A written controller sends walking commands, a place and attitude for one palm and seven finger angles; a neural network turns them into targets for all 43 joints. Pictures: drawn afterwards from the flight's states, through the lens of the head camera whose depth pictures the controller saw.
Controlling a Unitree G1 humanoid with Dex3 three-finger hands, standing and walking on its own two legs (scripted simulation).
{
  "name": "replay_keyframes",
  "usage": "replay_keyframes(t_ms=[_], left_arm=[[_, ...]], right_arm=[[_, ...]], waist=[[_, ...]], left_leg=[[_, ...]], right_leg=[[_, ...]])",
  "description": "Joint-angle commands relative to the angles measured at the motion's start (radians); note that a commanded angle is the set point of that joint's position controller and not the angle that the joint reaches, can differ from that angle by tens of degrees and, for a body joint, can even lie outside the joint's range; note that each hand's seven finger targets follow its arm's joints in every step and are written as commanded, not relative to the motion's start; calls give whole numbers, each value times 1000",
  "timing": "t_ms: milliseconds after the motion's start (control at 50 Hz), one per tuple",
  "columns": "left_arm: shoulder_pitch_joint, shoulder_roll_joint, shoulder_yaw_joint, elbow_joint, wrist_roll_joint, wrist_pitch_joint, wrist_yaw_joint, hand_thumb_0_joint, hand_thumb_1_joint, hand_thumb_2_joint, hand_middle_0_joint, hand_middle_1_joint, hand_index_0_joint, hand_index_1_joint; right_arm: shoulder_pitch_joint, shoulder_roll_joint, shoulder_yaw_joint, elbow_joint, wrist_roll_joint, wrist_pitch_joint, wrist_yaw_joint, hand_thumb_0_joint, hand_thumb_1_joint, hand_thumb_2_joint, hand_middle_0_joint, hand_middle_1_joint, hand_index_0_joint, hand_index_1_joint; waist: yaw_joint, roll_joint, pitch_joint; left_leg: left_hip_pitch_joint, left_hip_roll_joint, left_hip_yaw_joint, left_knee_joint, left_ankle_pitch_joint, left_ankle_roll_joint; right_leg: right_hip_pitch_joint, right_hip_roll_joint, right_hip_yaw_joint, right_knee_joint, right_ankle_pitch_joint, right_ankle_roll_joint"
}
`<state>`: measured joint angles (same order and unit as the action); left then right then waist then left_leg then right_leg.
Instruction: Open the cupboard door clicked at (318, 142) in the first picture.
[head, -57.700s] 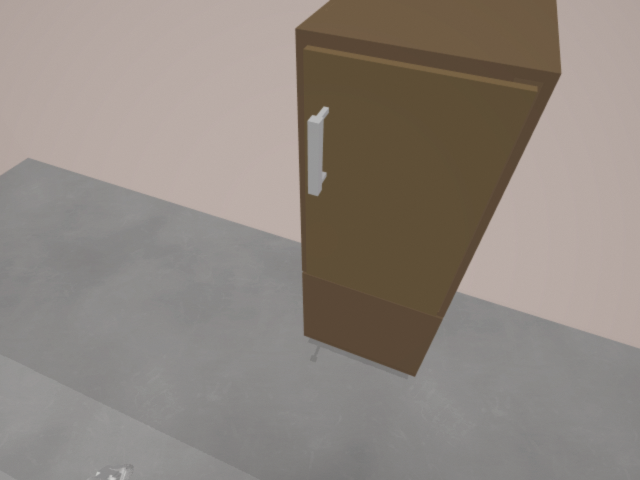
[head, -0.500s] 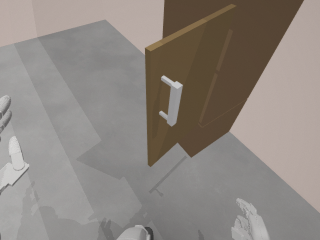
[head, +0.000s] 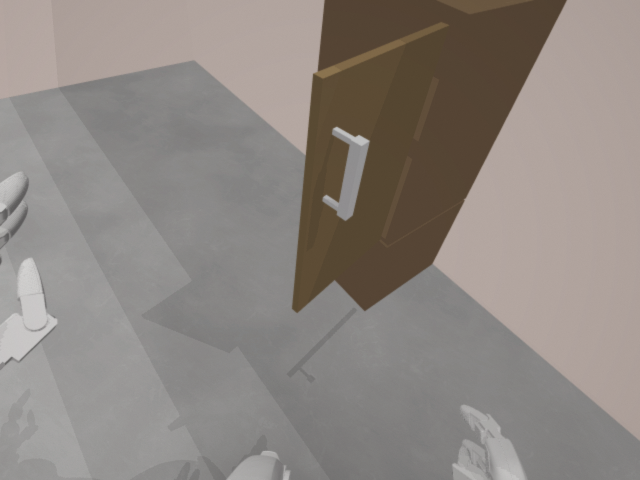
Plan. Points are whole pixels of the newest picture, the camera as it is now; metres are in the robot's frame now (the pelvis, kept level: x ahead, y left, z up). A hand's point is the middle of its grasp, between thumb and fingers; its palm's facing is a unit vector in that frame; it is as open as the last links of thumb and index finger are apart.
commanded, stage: stop stepping back and stand still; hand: left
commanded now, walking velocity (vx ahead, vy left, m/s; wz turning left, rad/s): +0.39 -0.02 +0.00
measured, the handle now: (342, 175) +0.57 +0.04 +0.07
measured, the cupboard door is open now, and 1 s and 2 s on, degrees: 100 100 100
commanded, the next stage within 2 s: let the arm hang, fingers relaxed in 0.86 s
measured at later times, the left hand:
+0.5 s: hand out of the picture +0.09 +0.28 +0.19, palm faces +0.49 -0.73 -0.47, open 7.4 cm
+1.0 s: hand out of the picture +0.11 +0.31 +0.14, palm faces +0.36 -0.76 -0.54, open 7.4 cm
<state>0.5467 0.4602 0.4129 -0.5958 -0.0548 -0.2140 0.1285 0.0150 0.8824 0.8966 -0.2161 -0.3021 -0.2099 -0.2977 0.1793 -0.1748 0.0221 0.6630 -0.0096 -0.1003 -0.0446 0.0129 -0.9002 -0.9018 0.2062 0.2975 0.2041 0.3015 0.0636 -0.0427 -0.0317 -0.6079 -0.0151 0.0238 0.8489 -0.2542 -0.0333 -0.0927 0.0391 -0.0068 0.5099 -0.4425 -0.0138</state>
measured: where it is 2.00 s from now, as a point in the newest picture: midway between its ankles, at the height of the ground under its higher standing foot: outside the picture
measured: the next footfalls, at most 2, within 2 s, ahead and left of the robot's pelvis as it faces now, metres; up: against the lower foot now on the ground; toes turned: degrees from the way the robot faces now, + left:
left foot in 0.04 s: +0.11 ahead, +0.08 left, +0.00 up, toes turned +2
right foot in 0.38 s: -0.08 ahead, -0.05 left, +0.00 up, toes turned +4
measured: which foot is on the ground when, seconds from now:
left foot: up 0.00-0.02, down 0.04-0.36, up 0.38-0.68, down 0.70-1.00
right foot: down 0.00-0.06, up 0.08-0.36, down 0.38-1.00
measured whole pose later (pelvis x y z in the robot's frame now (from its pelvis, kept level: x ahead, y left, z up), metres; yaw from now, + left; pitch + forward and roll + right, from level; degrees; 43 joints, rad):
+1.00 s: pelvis -0.09 +0.04 +0.01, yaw +2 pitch +1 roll +0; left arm 0.48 0.40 0.34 -0.29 0.00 -0.20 0.10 0.01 0.89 0.90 -0.21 -0.30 -0.20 -0.30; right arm 0.20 -0.22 -0.01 0.68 0.00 -0.12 -0.02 0.01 -0.90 -0.90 0.21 0.30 0.20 0.30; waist 0.00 0.06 0.01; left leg -0.31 0.03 0.03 0.63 -0.27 0.00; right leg -0.26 -0.01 -0.11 0.59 -0.33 -0.04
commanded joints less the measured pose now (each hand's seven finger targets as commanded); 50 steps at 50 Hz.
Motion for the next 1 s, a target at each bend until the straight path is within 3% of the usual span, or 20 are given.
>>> replay_keyframes(t_ms=[0,40,60,80,120,180,280,320,340,380,440,500,600,640,680,740,860,920,940,980], left_arm=[[-157,140,116,-90,-3,4,21,0,900,900,-200,-300,-200,-300],[-212,151,106,-143,6,-14,31,0,900,900,-200,-300,-200,-300],[-246,173,121,-137,18,-28,38,0,900,900,-200,-300,-200,-300],[-177,200,150,-100,4,-42,35,0,900,900,-200,-300,-200,-300],[-81,193,163,-170,-5,-43,34,0,900,900,-200,-300,-200,-300],[95,168,168,-231,3,-31,33,0,900,900,-200,-300,-200,-300],[123,186,187,-159,13,-3,56,0,900,900,-200,-300,-200,-300],[83,174,167,-88,20,23,52,0,900,900,-200,-300,-200,-300],[7,181,162,-107,16,28,45,0,900,900,-200,-300,-200,-300],[-148,228,214,-89,8,-7,37,0,900,900,-200,-300,-200,-300],[-141,110,86,117,21,-8,24,0,900,900,-200,-300,-200,-300],[-192,92,24,69,41,-26,28,0,900,900,-200,-300,-200,-300],[-167,153,100,-82,41,-42,62,0,900,900,-200,-300,-200,-300],[-138,161,130,-144,27,-48,71,0,900,900,-200,-300,-200,-300],[-74,163,149,-165,20,-56,74,0,900,900,-200,-300,-200,-300],[-58,152,159,-99,20,-49,57,0,900,900,-200,-300,-200,-300],[4,108,124,45,16,-37,43,0,900,900,-200,-300,-200,-300],[32,110,130,33,12,-37,41,0,900,900,-200,-300,-200,-300],[-125,-49,-271,701,122,129,-98,0,900,900,-200,-300,-200,-300],[-99,-142,-299,725,84,210,-127,0,900,900,-200,-300,-200,-300]], right_arm=[[-53,-151,-47,-153,26,-76,-58,0,-900,-900,200,300,200,300],[-18,-168,-45,-168,10,-107,-51,0,-900,-900,200,300,200,300],[-13,-158,-44,-170,7,-121,-41,0,-900,-900,200,300,200,300],[-32,-142,-36,-154,-4,-139,-38,0,-900,-900,200,300,200,300],[-34,-142,-51,-162,-9,-132,-23,0,-900,-900,200,300,200,300],[-71,-147,-53,-193,-9,-118,-9,0,-900,-900,200,300,200,300],[-56,-143,-65,-190,-13,-74,-31,0,-900,-900,200,300,200,300],[-33,-127,-74,-167,-6,-47,-40,0,-900,-900,200,300,200,300],[-37,-141,-81,-166,1,-34,-42,0,-900,-900,200,300,200,300],[-58,-166,-72,-119,-30,-44,-37,0,-900,-900,200,300,200,300],[-24,-159,-76,-126,5,-50,-48,0,-900,-900,200,300,200,300],[-60,-158,-68,-129,3,-67,-66,0,-900,-900,200,300,200,300],[-42,-140,-59,-152,-8,-102,-76,0,-900,-900,200,300,200,300],[-24,-147,-62,-168,-10,-104,-75,0,-900,-900,200,300,200,300],[-18,-173,-75,-187,-3,-95,-71,0,-900,-900,200,300,200,300],[-12,-155,-65,-167,5,-91,-47,0,-900,-900,200,300,200,300],[-9,-138,-73,-176,25,-68,-20,0,-900,-900,200,300,200,300],[-34,-125,-56,-178,20,-51,-23,0,-900,-900,200,300,200,300],[-38,-253,-95,58,2,-66,70,0,-900,-900,200,300,200,300],[16,-252,-97,25,3,7,57,0,-900,-900,200,300,200,300]], waist=[[-102,166,2],[-91,468,-36],[-84,363,-15],[-80,236,-31],[-66,123,-90],[-36,290,-92],[-49,260,-65],[-56,-75,-36],[-62,-214,8],[-97,-35,63],[-100,-37,54],[-72,26,122],[-47,-102,23],[-59,30,-24],[-56,292,-87],[-68,295,-21],[-77,-141,-78],[-74,-100,-67],[-121,0,-26],[-85,135,-36]], left_leg=[[470,37,-47,-340,135,39],[495,267,-420,-555,248,133],[441,303,-507,-607,125,177],[455,314,-541,-651,55,115],[346,283,-454,-748,-266,29],[182,185,-225,-831,-416,-30],[93,159,-98,-698,-404,11],[93,45,38,-229,-252,7],[43,-1,-9,99,-169,16],[18,50,-67,306,-77,-2],[27,73,-16,233,5,12],[71,77,27,48,-50,38],[270,45,90,-308,-77,62],[405,54,54,-460,-3,71],[583,219,-161,-455,275,126],[455,238,-116,-443,389,126],[213,42,31,-147,-52,23],[258,57,5,-296,-53,40],[278,96,-49,-186,262,56],[298,203,-160,-348,487,114]], right_leg=[[-278,-145,-13,65,340,-31],[-334,-7,-5,366,-101,19],[-339,2,55,434,-141,14],[-366,-9,62,465,-110,6],[-227,-7,61,452,-43,5],[-58,43,-56,362,42,-4],[132,57,-149,28,-101,-39],[22,-136,76,-236,-99,-118],[-173,-370,409,-387,-225,-201],[-355,-439,417,-416,-183,-229],[-282,-299,254,-364,-270,-127],[-257,-304,200,-347,-138,-122],[-108,-275,156,-243,31,-124],[-97,-210,99,-102,164,-78],[-233,-93,-4,115,255,-5],[-190,-46,-69,36,135,14],[88,-278,184,-84,891,-87],[47,-248,99,-63,763,-57],[-157,-258,-10,106,758,-49],[-225,-100,-55,238,273,0]])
